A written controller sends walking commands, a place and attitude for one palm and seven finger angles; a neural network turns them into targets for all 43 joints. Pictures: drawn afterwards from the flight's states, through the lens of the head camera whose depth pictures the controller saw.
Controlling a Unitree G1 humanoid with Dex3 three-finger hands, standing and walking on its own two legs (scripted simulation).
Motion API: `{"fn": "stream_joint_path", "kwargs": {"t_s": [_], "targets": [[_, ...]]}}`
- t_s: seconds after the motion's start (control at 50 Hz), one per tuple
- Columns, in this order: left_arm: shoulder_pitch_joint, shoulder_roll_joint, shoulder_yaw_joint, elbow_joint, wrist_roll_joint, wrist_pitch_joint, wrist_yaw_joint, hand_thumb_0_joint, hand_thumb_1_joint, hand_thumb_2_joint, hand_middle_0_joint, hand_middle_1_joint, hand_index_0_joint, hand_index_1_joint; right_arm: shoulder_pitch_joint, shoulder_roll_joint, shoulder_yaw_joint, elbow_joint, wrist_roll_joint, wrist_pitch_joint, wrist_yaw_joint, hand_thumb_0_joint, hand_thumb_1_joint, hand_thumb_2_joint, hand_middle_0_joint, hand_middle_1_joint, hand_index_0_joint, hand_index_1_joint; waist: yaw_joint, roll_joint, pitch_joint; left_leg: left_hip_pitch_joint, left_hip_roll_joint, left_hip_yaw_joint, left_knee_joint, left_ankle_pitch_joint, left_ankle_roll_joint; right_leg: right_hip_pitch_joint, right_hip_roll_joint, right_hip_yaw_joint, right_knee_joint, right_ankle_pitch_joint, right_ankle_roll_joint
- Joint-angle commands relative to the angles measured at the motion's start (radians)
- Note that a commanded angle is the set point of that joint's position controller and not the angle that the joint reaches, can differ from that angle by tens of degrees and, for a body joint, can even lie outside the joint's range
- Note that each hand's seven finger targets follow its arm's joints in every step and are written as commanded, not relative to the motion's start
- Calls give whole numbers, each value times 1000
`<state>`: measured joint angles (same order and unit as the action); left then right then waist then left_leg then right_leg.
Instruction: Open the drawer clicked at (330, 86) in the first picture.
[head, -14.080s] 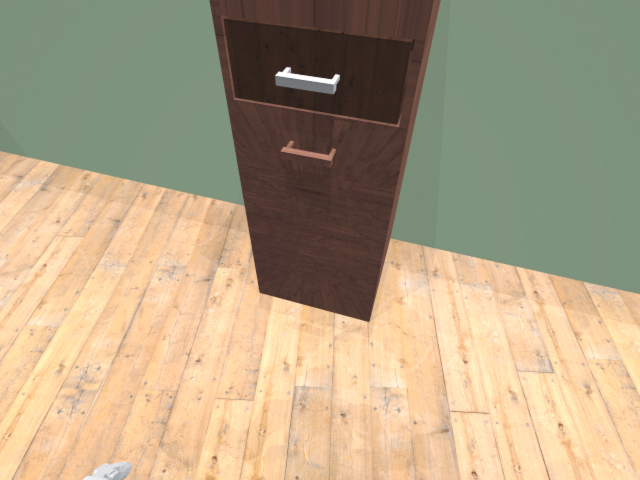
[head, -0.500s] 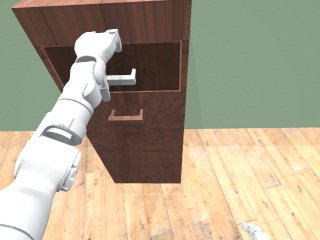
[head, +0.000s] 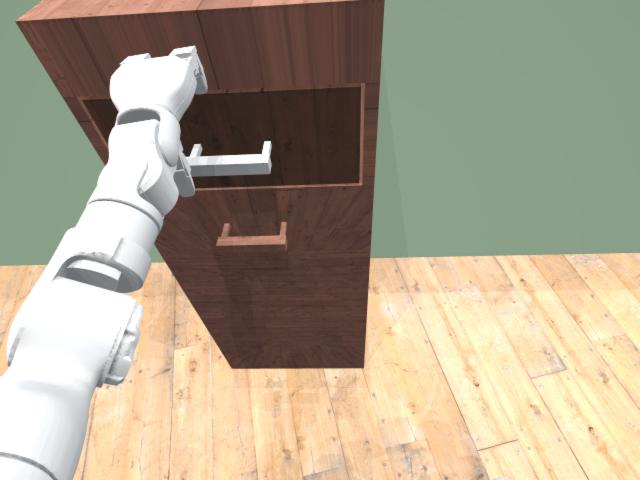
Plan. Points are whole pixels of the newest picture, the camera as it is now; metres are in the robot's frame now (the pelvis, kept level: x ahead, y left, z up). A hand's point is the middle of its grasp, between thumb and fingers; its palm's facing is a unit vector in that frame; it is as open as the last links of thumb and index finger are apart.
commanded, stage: move the hooked fingers above the handle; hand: left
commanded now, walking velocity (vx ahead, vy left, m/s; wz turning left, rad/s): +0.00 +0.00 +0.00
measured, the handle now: (229, 157) +0.54 +0.14 +0.12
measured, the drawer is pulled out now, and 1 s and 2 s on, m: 0.00 0.00 0.00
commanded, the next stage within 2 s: none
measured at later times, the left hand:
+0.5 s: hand (203, 110) +0.50 +0.14 +0.22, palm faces +0.17 -0.04 -0.98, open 13.5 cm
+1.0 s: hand (171, 136) +0.48 +0.18 +0.20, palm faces +0.16 -0.03 -0.99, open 13.9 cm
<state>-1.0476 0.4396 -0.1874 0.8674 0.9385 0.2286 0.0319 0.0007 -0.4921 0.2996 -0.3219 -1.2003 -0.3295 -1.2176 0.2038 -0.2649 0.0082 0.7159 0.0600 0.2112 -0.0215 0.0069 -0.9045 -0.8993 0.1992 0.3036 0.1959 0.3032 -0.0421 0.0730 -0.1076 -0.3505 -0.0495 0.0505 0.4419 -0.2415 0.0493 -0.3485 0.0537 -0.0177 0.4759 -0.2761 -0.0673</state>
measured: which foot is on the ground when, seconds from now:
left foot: down 0.00-1.00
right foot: down 0.00-1.00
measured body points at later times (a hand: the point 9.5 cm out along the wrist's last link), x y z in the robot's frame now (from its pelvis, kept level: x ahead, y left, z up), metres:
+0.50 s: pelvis -0.01 +0.01 +0.00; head +0.02 -0.02 +0.45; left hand +0.48 +0.14 +0.28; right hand +0.08 -0.24 -0.15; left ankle -0.02 +0.09 -0.74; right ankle -0.03 -0.07 -0.74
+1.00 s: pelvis -0.01 +0.00 +0.00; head +0.02 -0.02 +0.45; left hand +0.46 +0.18 +0.26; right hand +0.06 -0.27 -0.14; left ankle -0.02 +0.09 -0.74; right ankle -0.03 -0.07 -0.74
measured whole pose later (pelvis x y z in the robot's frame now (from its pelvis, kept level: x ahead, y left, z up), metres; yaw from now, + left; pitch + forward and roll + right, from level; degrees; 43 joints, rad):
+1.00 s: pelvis -0.01 +0.00 +0.00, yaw +1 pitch +9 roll +0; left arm -1.06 0.46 -0.22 0.89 0.92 0.14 0.08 0.00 -0.49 0.30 -0.31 -1.21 -0.32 -1.20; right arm 0.28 -0.28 -0.02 0.73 0.07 0.17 -0.04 0.01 -0.90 -0.90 0.20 0.30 0.20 0.30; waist -0.05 0.06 -0.11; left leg -0.40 -0.05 0.03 0.49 -0.24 0.05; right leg -0.38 0.05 -0.05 0.49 -0.27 -0.07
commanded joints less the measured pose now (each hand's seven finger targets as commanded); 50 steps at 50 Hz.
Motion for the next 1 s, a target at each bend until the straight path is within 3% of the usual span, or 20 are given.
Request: {"fn": "stream_joint_path", "kwargs": {"t_s": [0.0, 0.1, 0.16, 0.2, 0.24, 0.28, 0.36, 0.44, 0.46, 0.5, 0.52, 0.56, 0.6, 0.66, 0.72, 0.78, 0.8, 0.88, 0.92, 0.98], "targets": [[-341, -8, -143, -166, -5, 102, -150, 0, -500, 300, -300, -1200, -300, -1200, -54, -146, -53, -174, 16, 2, -5, 0, -900, -900, 200, 300, 200, 300, -40, -216, -322, 129, 4, -27, 12, 377, 17, 235, -69, 40, -22, 550, 52], [-468, 13, -136, -418, -63, -87, -257, 0, -500, 300, -300, -1200, -300, -1200, -50, -128, -45, -187, 6, -16, -23, 0, -900, -900, 200, 300, 200, 300, -61, -133, -318, 206, -11, -69, 37, 352, 31, 165, -68, 56, -21, 462, 42], [-605, 108, -40, -519, -72, -230, -177, 0, -500, 300, -300, -1200, -300, -1200, -16, -106, -46, -173, -4, -43, -37, 0, -900, -900, 200, 300, 200, 300, -38, -12, -381, 272, -11, -90, 47, 356, 19, 115, -53, 53, -5, 369, 24], [-636, 218, 66, -510, -76, -274, -75, 0, -500, 300, -300, -1200, -300, -1200, 16, -103, -47, -156, -10, -62, -43, 0, -900, -900, 200, 300, 200, 300, -16, -7, -394, 267, -3, -95, 50, 370, 5, 90, -41, 40, -2, 320, 14], [-632, 227, 109, -432, -68, -257, 39, 0, -500, 300, -300, -1200, -300, -1200, 19, -90, -36, -141, -8, -76, -40, 0, -900, -900, 200, 300, 200, 300, -5, -52, -360, 210, 4, -94, 36, 353, -9, 76, -28, 22, 5, 282, 9], [-561, 302, 178, -318, -57, -200, 106, 0, -500, 300, -300, -1200, -300, -1200, 5, -93, -24, -129, -3, -74, -38, 0, -900, -900, 200, 300, 200, 300, 16, -111, -351, 128, 11, -76, 18, 320, -12, 138, -31, 29, 5, 288, 12], [-494, 274, 96, -67, -5, -35, 135, 0, -500, 300, -300, -1200, -300, -1200, -28, -109, -3, -113, 6, -47, -43, 0, -900, -900, 200, 300, 200, 300, 9, -190, -294, 18, 23, -34, -8, 238, -15, 175, -48, 41, -16, 276, 31], [-519, 227, 16, 183, 63, 165, 35, 0, -500, 300, -300, -1200, -300, -1200, -17, -148, -11, -96, 15, -8, -39, 0, -900, -900, 200, 300, 200, 300, -22, -163, -293, 15, 25, -25, -18, 233, -15, 164, -53, 37, -28, 295, 38], [-532, 186, -17, 168, 58, 170, -16, 0, -500, 300, -300, -1200, -300, -1200, -7, -152, -21, -102, 15, -3, -37, 0, -900, -900, 200, 300, 200, 300, -42, -176, -304, 35, 26, -28, -7, 259, -7, 171, -57, 37, -25, 340, 41], [-458, 230, 28, 163, 58, 150, -87, 0, -500, 300, -300, -1200, -300, -1200, -14, -158, -21, -119, 15, 15, -44, 0, -900, -900, 200, 300, 200, 300, -25, -195, -297, 30, 22, -26, -4, 278, 1, 204, -61, 38, -26, 371, 41], [-441, 215, 8, 181, 56, 145, -112, 0, -500, 300, -300, -1200, -300, -1200, -14, -157, -15, -123, 16, 19, -51, 0, -900, -900, 200, 300, 200, 300, -38, -196, -266, 14, 23, -24, -8, 250, 5, 190, -65, 37, -29, 356, 43], [-421, 149, -44, 185, 44, 111, -163, 0, -500, 300, -300, -1200, -300, -1200, -4, -159, -15, -137, 18, 13, -59, 0, -900, -900, 200, 300, 200, 300, -60, -241, -185, -11, 23, -30, -13, 191, 10, 151, -67, 36, -48, 308, 48], [-369, 151, -39, 143, 35, 47, -209, 0, -500, 300, -300, -1200, -300, -1200, 1, -164, -20, -159, 17, 3, -66, 0, -900, -900, 200, 300, 200, 300, -57, -258, -165, -24, 22, -30, -6, 175, 15, 157, -72, 46, -50, 306, 49], [-358, 130, -41, 12, 7, -77, -240, 0, -500, 300, -300, -1200, -300, -1200, 20, -154, -25, -186, 14, -12, -70, 0, -900, -900, 200, 300, 200, 300, -54, -213, -160, -29, 20, -37, -2, 127, 18, 140, -74, 63, -47, 248, 48], [-495, 225, 52, -277, -30, -240, -189, 0, -500, 300, -300, -1200, -300, -1200, 31, -135, -41, -216, 4, -40, -73, 0, -900, -900, 200, 300, 200, 300, -28, -95, -316, 40, 14, -45, 18, 150, 25, 192, -70, 95, -35, 250, 38], [-662, 335, 151, -541, -22, -346, -44, 0, -500, 300, -300, -1200, -300, -1200, 83, -105, -68, -207, -18, -69, -69, 0, -900, -900, 200, 300, 200, 300, -4, 71, -515, 177, 9, -60, 46, 285, 20, 193, -49, 87, -2, 308, 16], [-681, 346, 152, -546, -20, -341, 9, 0, -500, 300, -300, -1200, -300, -1200, 87, -102, -71, -193, -18, -75, -64, 0, -900, -900, 200, 300, 200, 300, -9, 35, -532, 189, 12, -63, 57, 317, 20, 191, -44, 83, -2, 319, 17], [-546, 266, 130, -212, -25, -163, 117, 0, -500, 300, -300, -1200, -300, -1200, 90, -125, -66, -102, 2, -85, -35, 0, -900, -900, 200, 300, 200, 300, -30, -59, -317, 124, 24, -58, 19, 237, -1, 63, -23, 37, -36, 206, 23], [-550, 223, 73, -109, -14, -64, 111, 0, -500, 300, -300, -1200, -300, -1200, 70, -136, -57, -87, 7, -84, -25, 0, -900, -900, 200, 300, 200, 300, -36, -65, -299, 99, 24, -43, 10, 228, -3, 79, -34, 45, -46, 222, 28], [-545, 34, -97, -5, 7, 52, 24, 0, -500, 300, -300, -1200, -300, -1200, 51, -141, -55, -74, 15, -70, -12, 0, -900, -900, 200, 300, 200, 300, -75, -91, -250, 125, 21, -49, 19, 236, 0, 26, -36, 29, -53, 240, 33]]}}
